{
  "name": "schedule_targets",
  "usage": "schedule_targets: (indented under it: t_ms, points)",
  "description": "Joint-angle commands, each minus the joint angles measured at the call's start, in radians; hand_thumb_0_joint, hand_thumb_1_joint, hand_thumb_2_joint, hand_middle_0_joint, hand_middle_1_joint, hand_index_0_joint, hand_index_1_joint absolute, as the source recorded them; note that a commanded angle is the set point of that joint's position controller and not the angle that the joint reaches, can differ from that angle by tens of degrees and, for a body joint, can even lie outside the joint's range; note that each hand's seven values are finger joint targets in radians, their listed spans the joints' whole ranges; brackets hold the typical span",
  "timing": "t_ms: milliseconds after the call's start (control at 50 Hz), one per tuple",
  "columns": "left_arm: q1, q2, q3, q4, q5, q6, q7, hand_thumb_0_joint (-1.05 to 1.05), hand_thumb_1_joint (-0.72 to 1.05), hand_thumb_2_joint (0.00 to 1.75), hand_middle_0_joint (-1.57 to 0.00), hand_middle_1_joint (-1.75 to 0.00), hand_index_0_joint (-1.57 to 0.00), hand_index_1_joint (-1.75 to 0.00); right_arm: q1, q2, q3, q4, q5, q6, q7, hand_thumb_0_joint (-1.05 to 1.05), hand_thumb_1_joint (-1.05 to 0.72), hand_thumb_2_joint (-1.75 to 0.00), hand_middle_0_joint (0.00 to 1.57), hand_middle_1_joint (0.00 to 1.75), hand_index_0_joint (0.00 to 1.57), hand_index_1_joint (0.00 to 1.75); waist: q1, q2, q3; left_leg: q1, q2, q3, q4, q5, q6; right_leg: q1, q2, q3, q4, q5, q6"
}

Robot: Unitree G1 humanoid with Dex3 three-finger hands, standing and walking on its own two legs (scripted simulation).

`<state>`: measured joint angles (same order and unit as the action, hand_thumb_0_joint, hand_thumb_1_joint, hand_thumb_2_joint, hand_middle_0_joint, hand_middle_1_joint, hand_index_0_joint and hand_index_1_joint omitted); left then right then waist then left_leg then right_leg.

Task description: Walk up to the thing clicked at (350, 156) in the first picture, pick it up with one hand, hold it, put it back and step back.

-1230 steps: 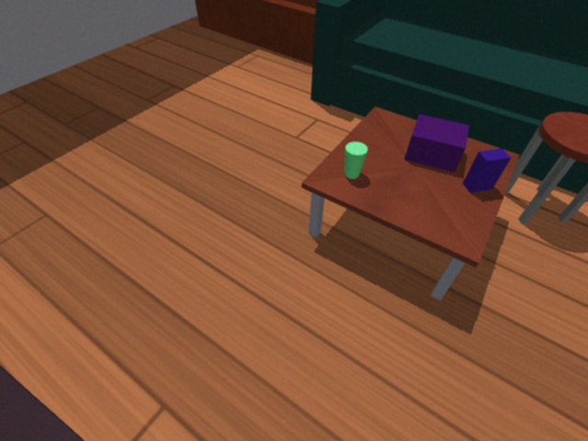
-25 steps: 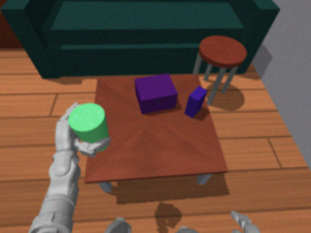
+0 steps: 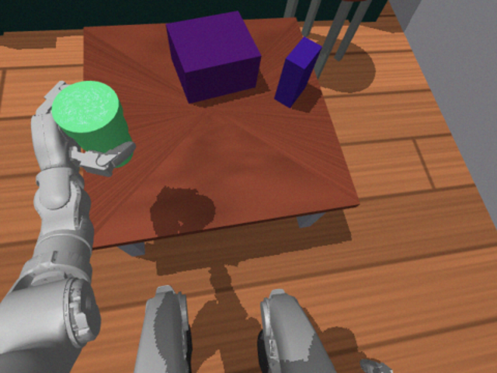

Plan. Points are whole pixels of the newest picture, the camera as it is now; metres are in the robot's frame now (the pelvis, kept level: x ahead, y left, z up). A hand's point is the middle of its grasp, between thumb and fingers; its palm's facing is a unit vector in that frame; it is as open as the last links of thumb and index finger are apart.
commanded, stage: crouch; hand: left
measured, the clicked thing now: (102, 132) +0.48 +0.20 +0.01
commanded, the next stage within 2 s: lower in 0.56 s
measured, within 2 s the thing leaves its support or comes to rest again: neither
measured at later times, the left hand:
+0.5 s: hand (111, 130) +0.52 +0.21 -0.05, palm faces +0.21 -0.98 -0.03, open 10.6 cm
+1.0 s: hand (122, 143) +0.54 +0.21 -0.13, palm faces +0.21 -0.98 -0.03, open 10.6 cm
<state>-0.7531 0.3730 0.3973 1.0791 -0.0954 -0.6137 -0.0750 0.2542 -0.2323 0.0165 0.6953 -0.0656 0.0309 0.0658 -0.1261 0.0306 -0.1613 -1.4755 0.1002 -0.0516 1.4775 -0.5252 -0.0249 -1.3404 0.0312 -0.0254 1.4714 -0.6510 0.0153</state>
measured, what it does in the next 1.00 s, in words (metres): lowers itself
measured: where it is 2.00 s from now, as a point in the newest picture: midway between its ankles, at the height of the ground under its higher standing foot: outside the picture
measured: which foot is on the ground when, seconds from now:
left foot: down 0.00-1.00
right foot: down 0.00-1.00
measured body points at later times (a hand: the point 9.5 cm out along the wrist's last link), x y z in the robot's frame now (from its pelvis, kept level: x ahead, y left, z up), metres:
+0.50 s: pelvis -0.03 -0.01 -0.07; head +0.18 +0.03 +0.33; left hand +0.51 +0.26 -0.05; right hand +0.00 -0.27 -0.19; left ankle +0.07 +0.14 -0.57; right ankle +0.02 -0.13 -0.57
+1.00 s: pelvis -0.04 +0.00 -0.14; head +0.20 +0.04 +0.25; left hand +0.53 +0.27 -0.12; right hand -0.02 -0.27 -0.25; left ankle +0.07 +0.14 -0.57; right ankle +0.02 -0.13 -0.57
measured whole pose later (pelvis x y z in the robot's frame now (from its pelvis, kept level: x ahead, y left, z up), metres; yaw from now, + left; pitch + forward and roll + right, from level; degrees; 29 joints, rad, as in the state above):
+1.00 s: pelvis -0.04 +0.00 -0.14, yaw -5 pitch +36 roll -7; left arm -1.09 0.66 0.51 1.23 0.04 -0.51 -0.07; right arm 0.22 -0.24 0.09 0.66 -0.11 0.06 0.07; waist -0.23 0.00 -0.12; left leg -2.01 0.12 -0.13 1.94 -0.58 -0.03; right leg -1.86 0.07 -0.06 1.94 -0.72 0.02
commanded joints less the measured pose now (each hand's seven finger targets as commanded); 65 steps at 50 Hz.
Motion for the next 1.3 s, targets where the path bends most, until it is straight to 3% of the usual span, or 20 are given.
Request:
schedule_targets:
  t_ms: [0, 20, 80, 140, 180, 220, 260, 300, 320, 360, 460, 580, 600, 660, 760, 860, 1040, 1120, 1240, 1280]
  points:
    - [-0.459, 0.235, 0.042, -0.211, 0.012, -0.066, 0.018, 0.00, 0.09, 1.14, -1.21, -1.28, -1.22, -1.29, 0.139, -0.183, -0.067, -0.048, -0.008, -0.008, -0.012, 0.00, -0.94, -0.91, 0.20, 0.30, 0.20, 0.30, -0.037, 0.077, -0.636, 0.492, -0.028, -0.022, -0.051, 0.335, 0.065, 0.136, 0.017, -0.010, -0.162, 0.421, -0.030]
    - [-0.436, 0.256, 0.062, -0.159, 0.017, -0.058, 0.028, 0.00, 0.09, 1.13, -1.20, -1.27, -1.20, -1.27, 0.152, -0.187, -0.068, -0.024, -0.008, -0.006, -0.011, 0.00, -0.94, -0.91, 0.20, 0.30, 0.20, 0.30, -0.025, 0.069, -0.602, 0.465, -0.027, -0.022, -0.043, 0.314, 0.064, 0.108, 0.017, -0.009, -0.150, 0.398, -0.031]
    - [-0.500, 0.250, 0.046, -0.163, 0.041, -0.061, 0.036, 0.00, 0.10, 1.14, -1.21, -1.27, -1.21, -1.28, 0.144, -0.181, -0.061, -0.030, -0.020, 0.003, -0.008, 0.00, -0.93, -0.91, 0.20, 0.30, 0.20, 0.30, -0.043, 0.124, -0.594, 0.448, -0.024, -0.040, -0.021, 0.277, 0.056, 0.004, 0.018, -0.027, -0.100, 0.334, -0.044]
    - [-0.545, 0.318, 0.063, -0.150, 0.064, -0.055, 0.042, 0.00, 0.13, 1.17, -1.26, -1.32, -1.27, -1.32, 0.135, -0.184, -0.057, -0.034, -0.023, 0.009, -0.008, 0.00, -0.93, -0.91, 0.20, 0.30, 0.20, 0.30, -0.037, 0.152, -0.591, 0.406, -0.020, -0.035, -0.010, 0.204, 0.052, -0.026, 0.022, -0.019, -0.093, 0.269, -0.049]
    - [-0.554, 0.300, 0.052, -0.111, 0.067, -0.045, 0.038, 0.00, 0.11, 1.17, -1.25, -1.32, -1.26, -1.32, 0.137, -0.185, -0.054, -0.031, -0.023, 0.009, -0.006, 0.00, -0.93, -0.91, 0.20, 0.30, 0.20, 0.30, -0.048, 0.156, -0.578, 0.385, -0.016, -0.040, 0.000, 0.180, 0.049, -0.059, 0.025, -0.023, -0.074, 0.247, -0.051]
    - [-0.591, 0.356, 0.073, -0.131, 0.072, -0.037, 0.040, 0.00, 0.09, 1.18, -1.26, -1.33, -1.26, -1.33, 0.130, -0.185, -0.049, -0.041, -0.025, 0.012, -0.008, 0.00, -0.94, -0.91, 0.20, 0.30, 0.20, 0.30, -0.039, 0.172, -0.605, 0.353, -0.016, -0.036, 0.014, 0.152, 0.048, -0.059, 0.027, -0.015, -0.069, 0.219, -0.051]
    - [-0.601, 0.336, 0.066, -0.093, 0.070, -0.023, 0.035, 0.00, 0.10, 1.17, -1.25, -1.32, -1.26, -1.33, 0.148, -0.191, -0.047, -0.042, -0.024, 0.014, -0.009, 0.00, -0.94, -0.91, 0.20, 0.30, 0.20, 0.30, -0.061, 0.162, -0.619, 0.341, -0.013, -0.043, 0.032, 0.152, 0.049, -0.078, 0.027, -0.027, -0.048, 0.224, -0.050]
    - [-0.615, 0.393, 0.086, -0.110, 0.070, -0.017, 0.029, 0.00, 0.09, 1.17, -1.23, -1.31, -1.24, -1.32, 0.141, -0.196, -0.041, -0.040, -0.021, 0.015, -0.012, 0.00, -0.94, -0.91, 0.20, 0.30, 0.20, 0.30, -0.047, 0.182, -0.621, 0.337, -0.010, -0.043, 0.041, 0.143, 0.048, -0.094, 0.028, -0.023, -0.038, 0.208, -0.051]
    - [-0.653, 0.380, 0.065, -0.127, 0.073, -0.015, 0.024, 0.00, 0.11, 1.17, -1.23, -1.31, -1.24, -1.32, 0.143, -0.195, -0.040, -0.046, -0.022, 0.016, -0.014, 0.00, -0.94, -0.91, 0.20, 0.30, 0.20, 0.30, -0.060, 0.199, -0.636, 0.335, -0.010, -0.045, 0.049, 0.147, 0.047, -0.103, 0.028, -0.027, -0.024, 0.214, -0.052]
    - [-0.642, 0.412, 0.087, -0.110, 0.078, -0.003, 0.023, 0.00, 0.09, 1.16, -1.24, -1.31, -1.25, -1.32, 0.151, -0.198, -0.036, -0.041, -0.022, 0.017, -0.016, 0.00, -0.94, -0.91, 0.20, 0.30, 0.20, 0.30, -0.056, 0.186, -0.646, 0.305, -0.011, -0.042, 0.067, 0.160, 0.050, -0.095, 0.031, -0.029, -0.012, 0.229, -0.050]
    - [-0.686, 0.421, 0.073, -0.096, 0.080, 0.017, 0.013, 0.00, 0.11, 1.14, -1.20, -1.27, -1.21, -1.28, 0.163, -0.202, -0.029, -0.030, -0.024, 0.017, -0.023, 0.00, -0.94, -0.91, 0.20, 0.30, 0.20, 0.30, -0.077, 0.200, -0.644, 0.270, -0.008, -0.040, 0.106, 0.153, 0.052, -0.117, 0.029, -0.024, 0.014, 0.232, -0.046]
    - [-0.701, 0.483, 0.100, -0.096, 0.083, 0.038, 0.010, 0.00, 0.09, 1.10, -1.17, -1.23, -1.17, -1.24, 0.169, -0.206, -0.019, -0.029, -0.025, 0.023, -0.027, 0.00, -0.94, -0.91, 0.20, 0.30, 0.20, 0.30, -0.063, 0.194, -0.662, 0.234, -0.006, -0.035, 0.149, 0.180, 0.058, -0.121, 0.036, -0.015, 0.036, 0.254, -0.041]
    - [-0.711, 0.462, 0.087, -0.095, 0.086, 0.039, 0.004, 0.00, 0.08, 1.11, -1.16, -1.23, -1.17, -1.24, 0.171, -0.204, -0.019, -0.029, -0.027, 0.023, -0.027, 0.00, -0.94, -0.91, 0.20, 0.30, 0.20, 0.30, -0.073, 0.212, -0.658, 0.234, -0.006, -0.035, 0.153, 0.176, 0.056, -0.142, 0.035, -0.021, 0.048, 0.250, -0.044]
    - [-0.730, 0.486, 0.096, -0.108, 0.089, 0.045, 0.004, 0.00, 0.06, 1.10, -1.20, -1.27, -1.21, -1.28, 0.171, -0.205, -0.015, -0.029, -0.028, 0.025, -0.027, 0.00, -0.95, -0.91, 0.20, 0.30, 0.20, 0.30, -0.074, 0.231, -0.657, 0.229, -0.005, -0.039, 0.167, 0.176, 0.055, -0.158, 0.036, -0.029, 0.071, 0.248, -0.046]
    - [-0.665, 0.446, 0.102, 0.001, 0.094, 0.057, 0.009, 0.00, 0.08, 1.15, -1.22, -1.32, -1.23, -1.32, 0.171, -0.210, -0.007, -0.032, -0.031, 0.025, -0.022, 0.00, -0.94, -0.91, 0.20, 0.30, 0.20, 0.30, -0.090, 0.158, -0.557, 0.110, -0.002, -0.044, 0.228, 0.167, 0.060, -0.235, 0.040, -0.044, 0.127, 0.243, -0.044]
    - [-0.720, 0.518, 0.126, -0.059, 0.112, 0.031, 0.003, 0.00, 0.15, 1.20, -1.26, -1.36, -1.27, -1.36, 0.170, -0.220, -0.001, -0.047, -0.044, 0.027, -0.010, 0.00, -0.93, -0.91, 0.20, 0.30, 0.20, 0.30, -0.081, 0.231, -0.616, 0.130, 0.001, -0.056, 0.280, 0.189, 0.051, -0.305, 0.043, -0.059, 0.209, 0.240, -0.051]
    - [-0.832, 0.579, 0.120, -0.117, 0.128, 0.038, 0.006, 0.00, 0.08, 1.19, -1.25, -1.35, -1.26, -1.35, 0.178, -0.237, 0.014, -0.030, -0.064, 0.047, -0.010, 0.00, -0.94, -0.91, 0.20, 0.30, 0.20, 0.30, -0.098, 0.342, -0.702, 0.139, 0.010, -0.059, 0.345, 0.135, 0.035, -0.358, 0.045, -0.076, 0.291, 0.191, -0.054]
    - [-0.846, 0.574, 0.101, -0.092, 0.128, 0.058, 0.002, 0.00, 0.03, 1.17, -1.24, -1.34, -1.25, -1.34, 0.170, -0.238, 0.026, -0.023, -0.066, 0.053, -0.016, 0.00, -0.94, -0.91, 0.20, 0.30, 0.20, 0.30, -0.124, 0.301, -0.647, 0.039, 0.008, -0.051, 0.382, 0.062, 0.040, -0.369, 0.047, -0.080, 0.300, 0.151, -0.048]
    - [-0.801, 0.611, 0.119, -0.035, 0.123, 0.088, -0.012, 0.00, 0.04, 1.15, -1.22, -1.33, -1.24, -1.32, 0.169, -0.251, 0.044, -0.038, -0.065, 0.059, -0.021, 0.00, -0.93, -0.91, 0.20, 0.30, 0.20, 0.30, -0.133, 0.223, -0.592, -0.100, 0.003, -0.043, 0.446, 0.032, 0.051, -0.353, 0.054, -0.080, 0.313, 0.140, -0.037]
    - [-0.776, 0.632, 0.133, -0.030, 0.120, 0.090, -0.017, 0.00, 0.04, 1.16, -1.22, -1.34, -1.24, -1.33, 0.160, -0.248, 0.057, -0.043, -0.064, 0.063, -0.021, 0.00, -0.92, -0.90, 0.20, 0.30, 0.20, 0.30, -0.123, 0.217, -0.555, -0.148, 0.003, -0.045, 0.458, 0.031, 0.050, -0.355, 0.056, -0.086, 0.336, 0.141, -0.037]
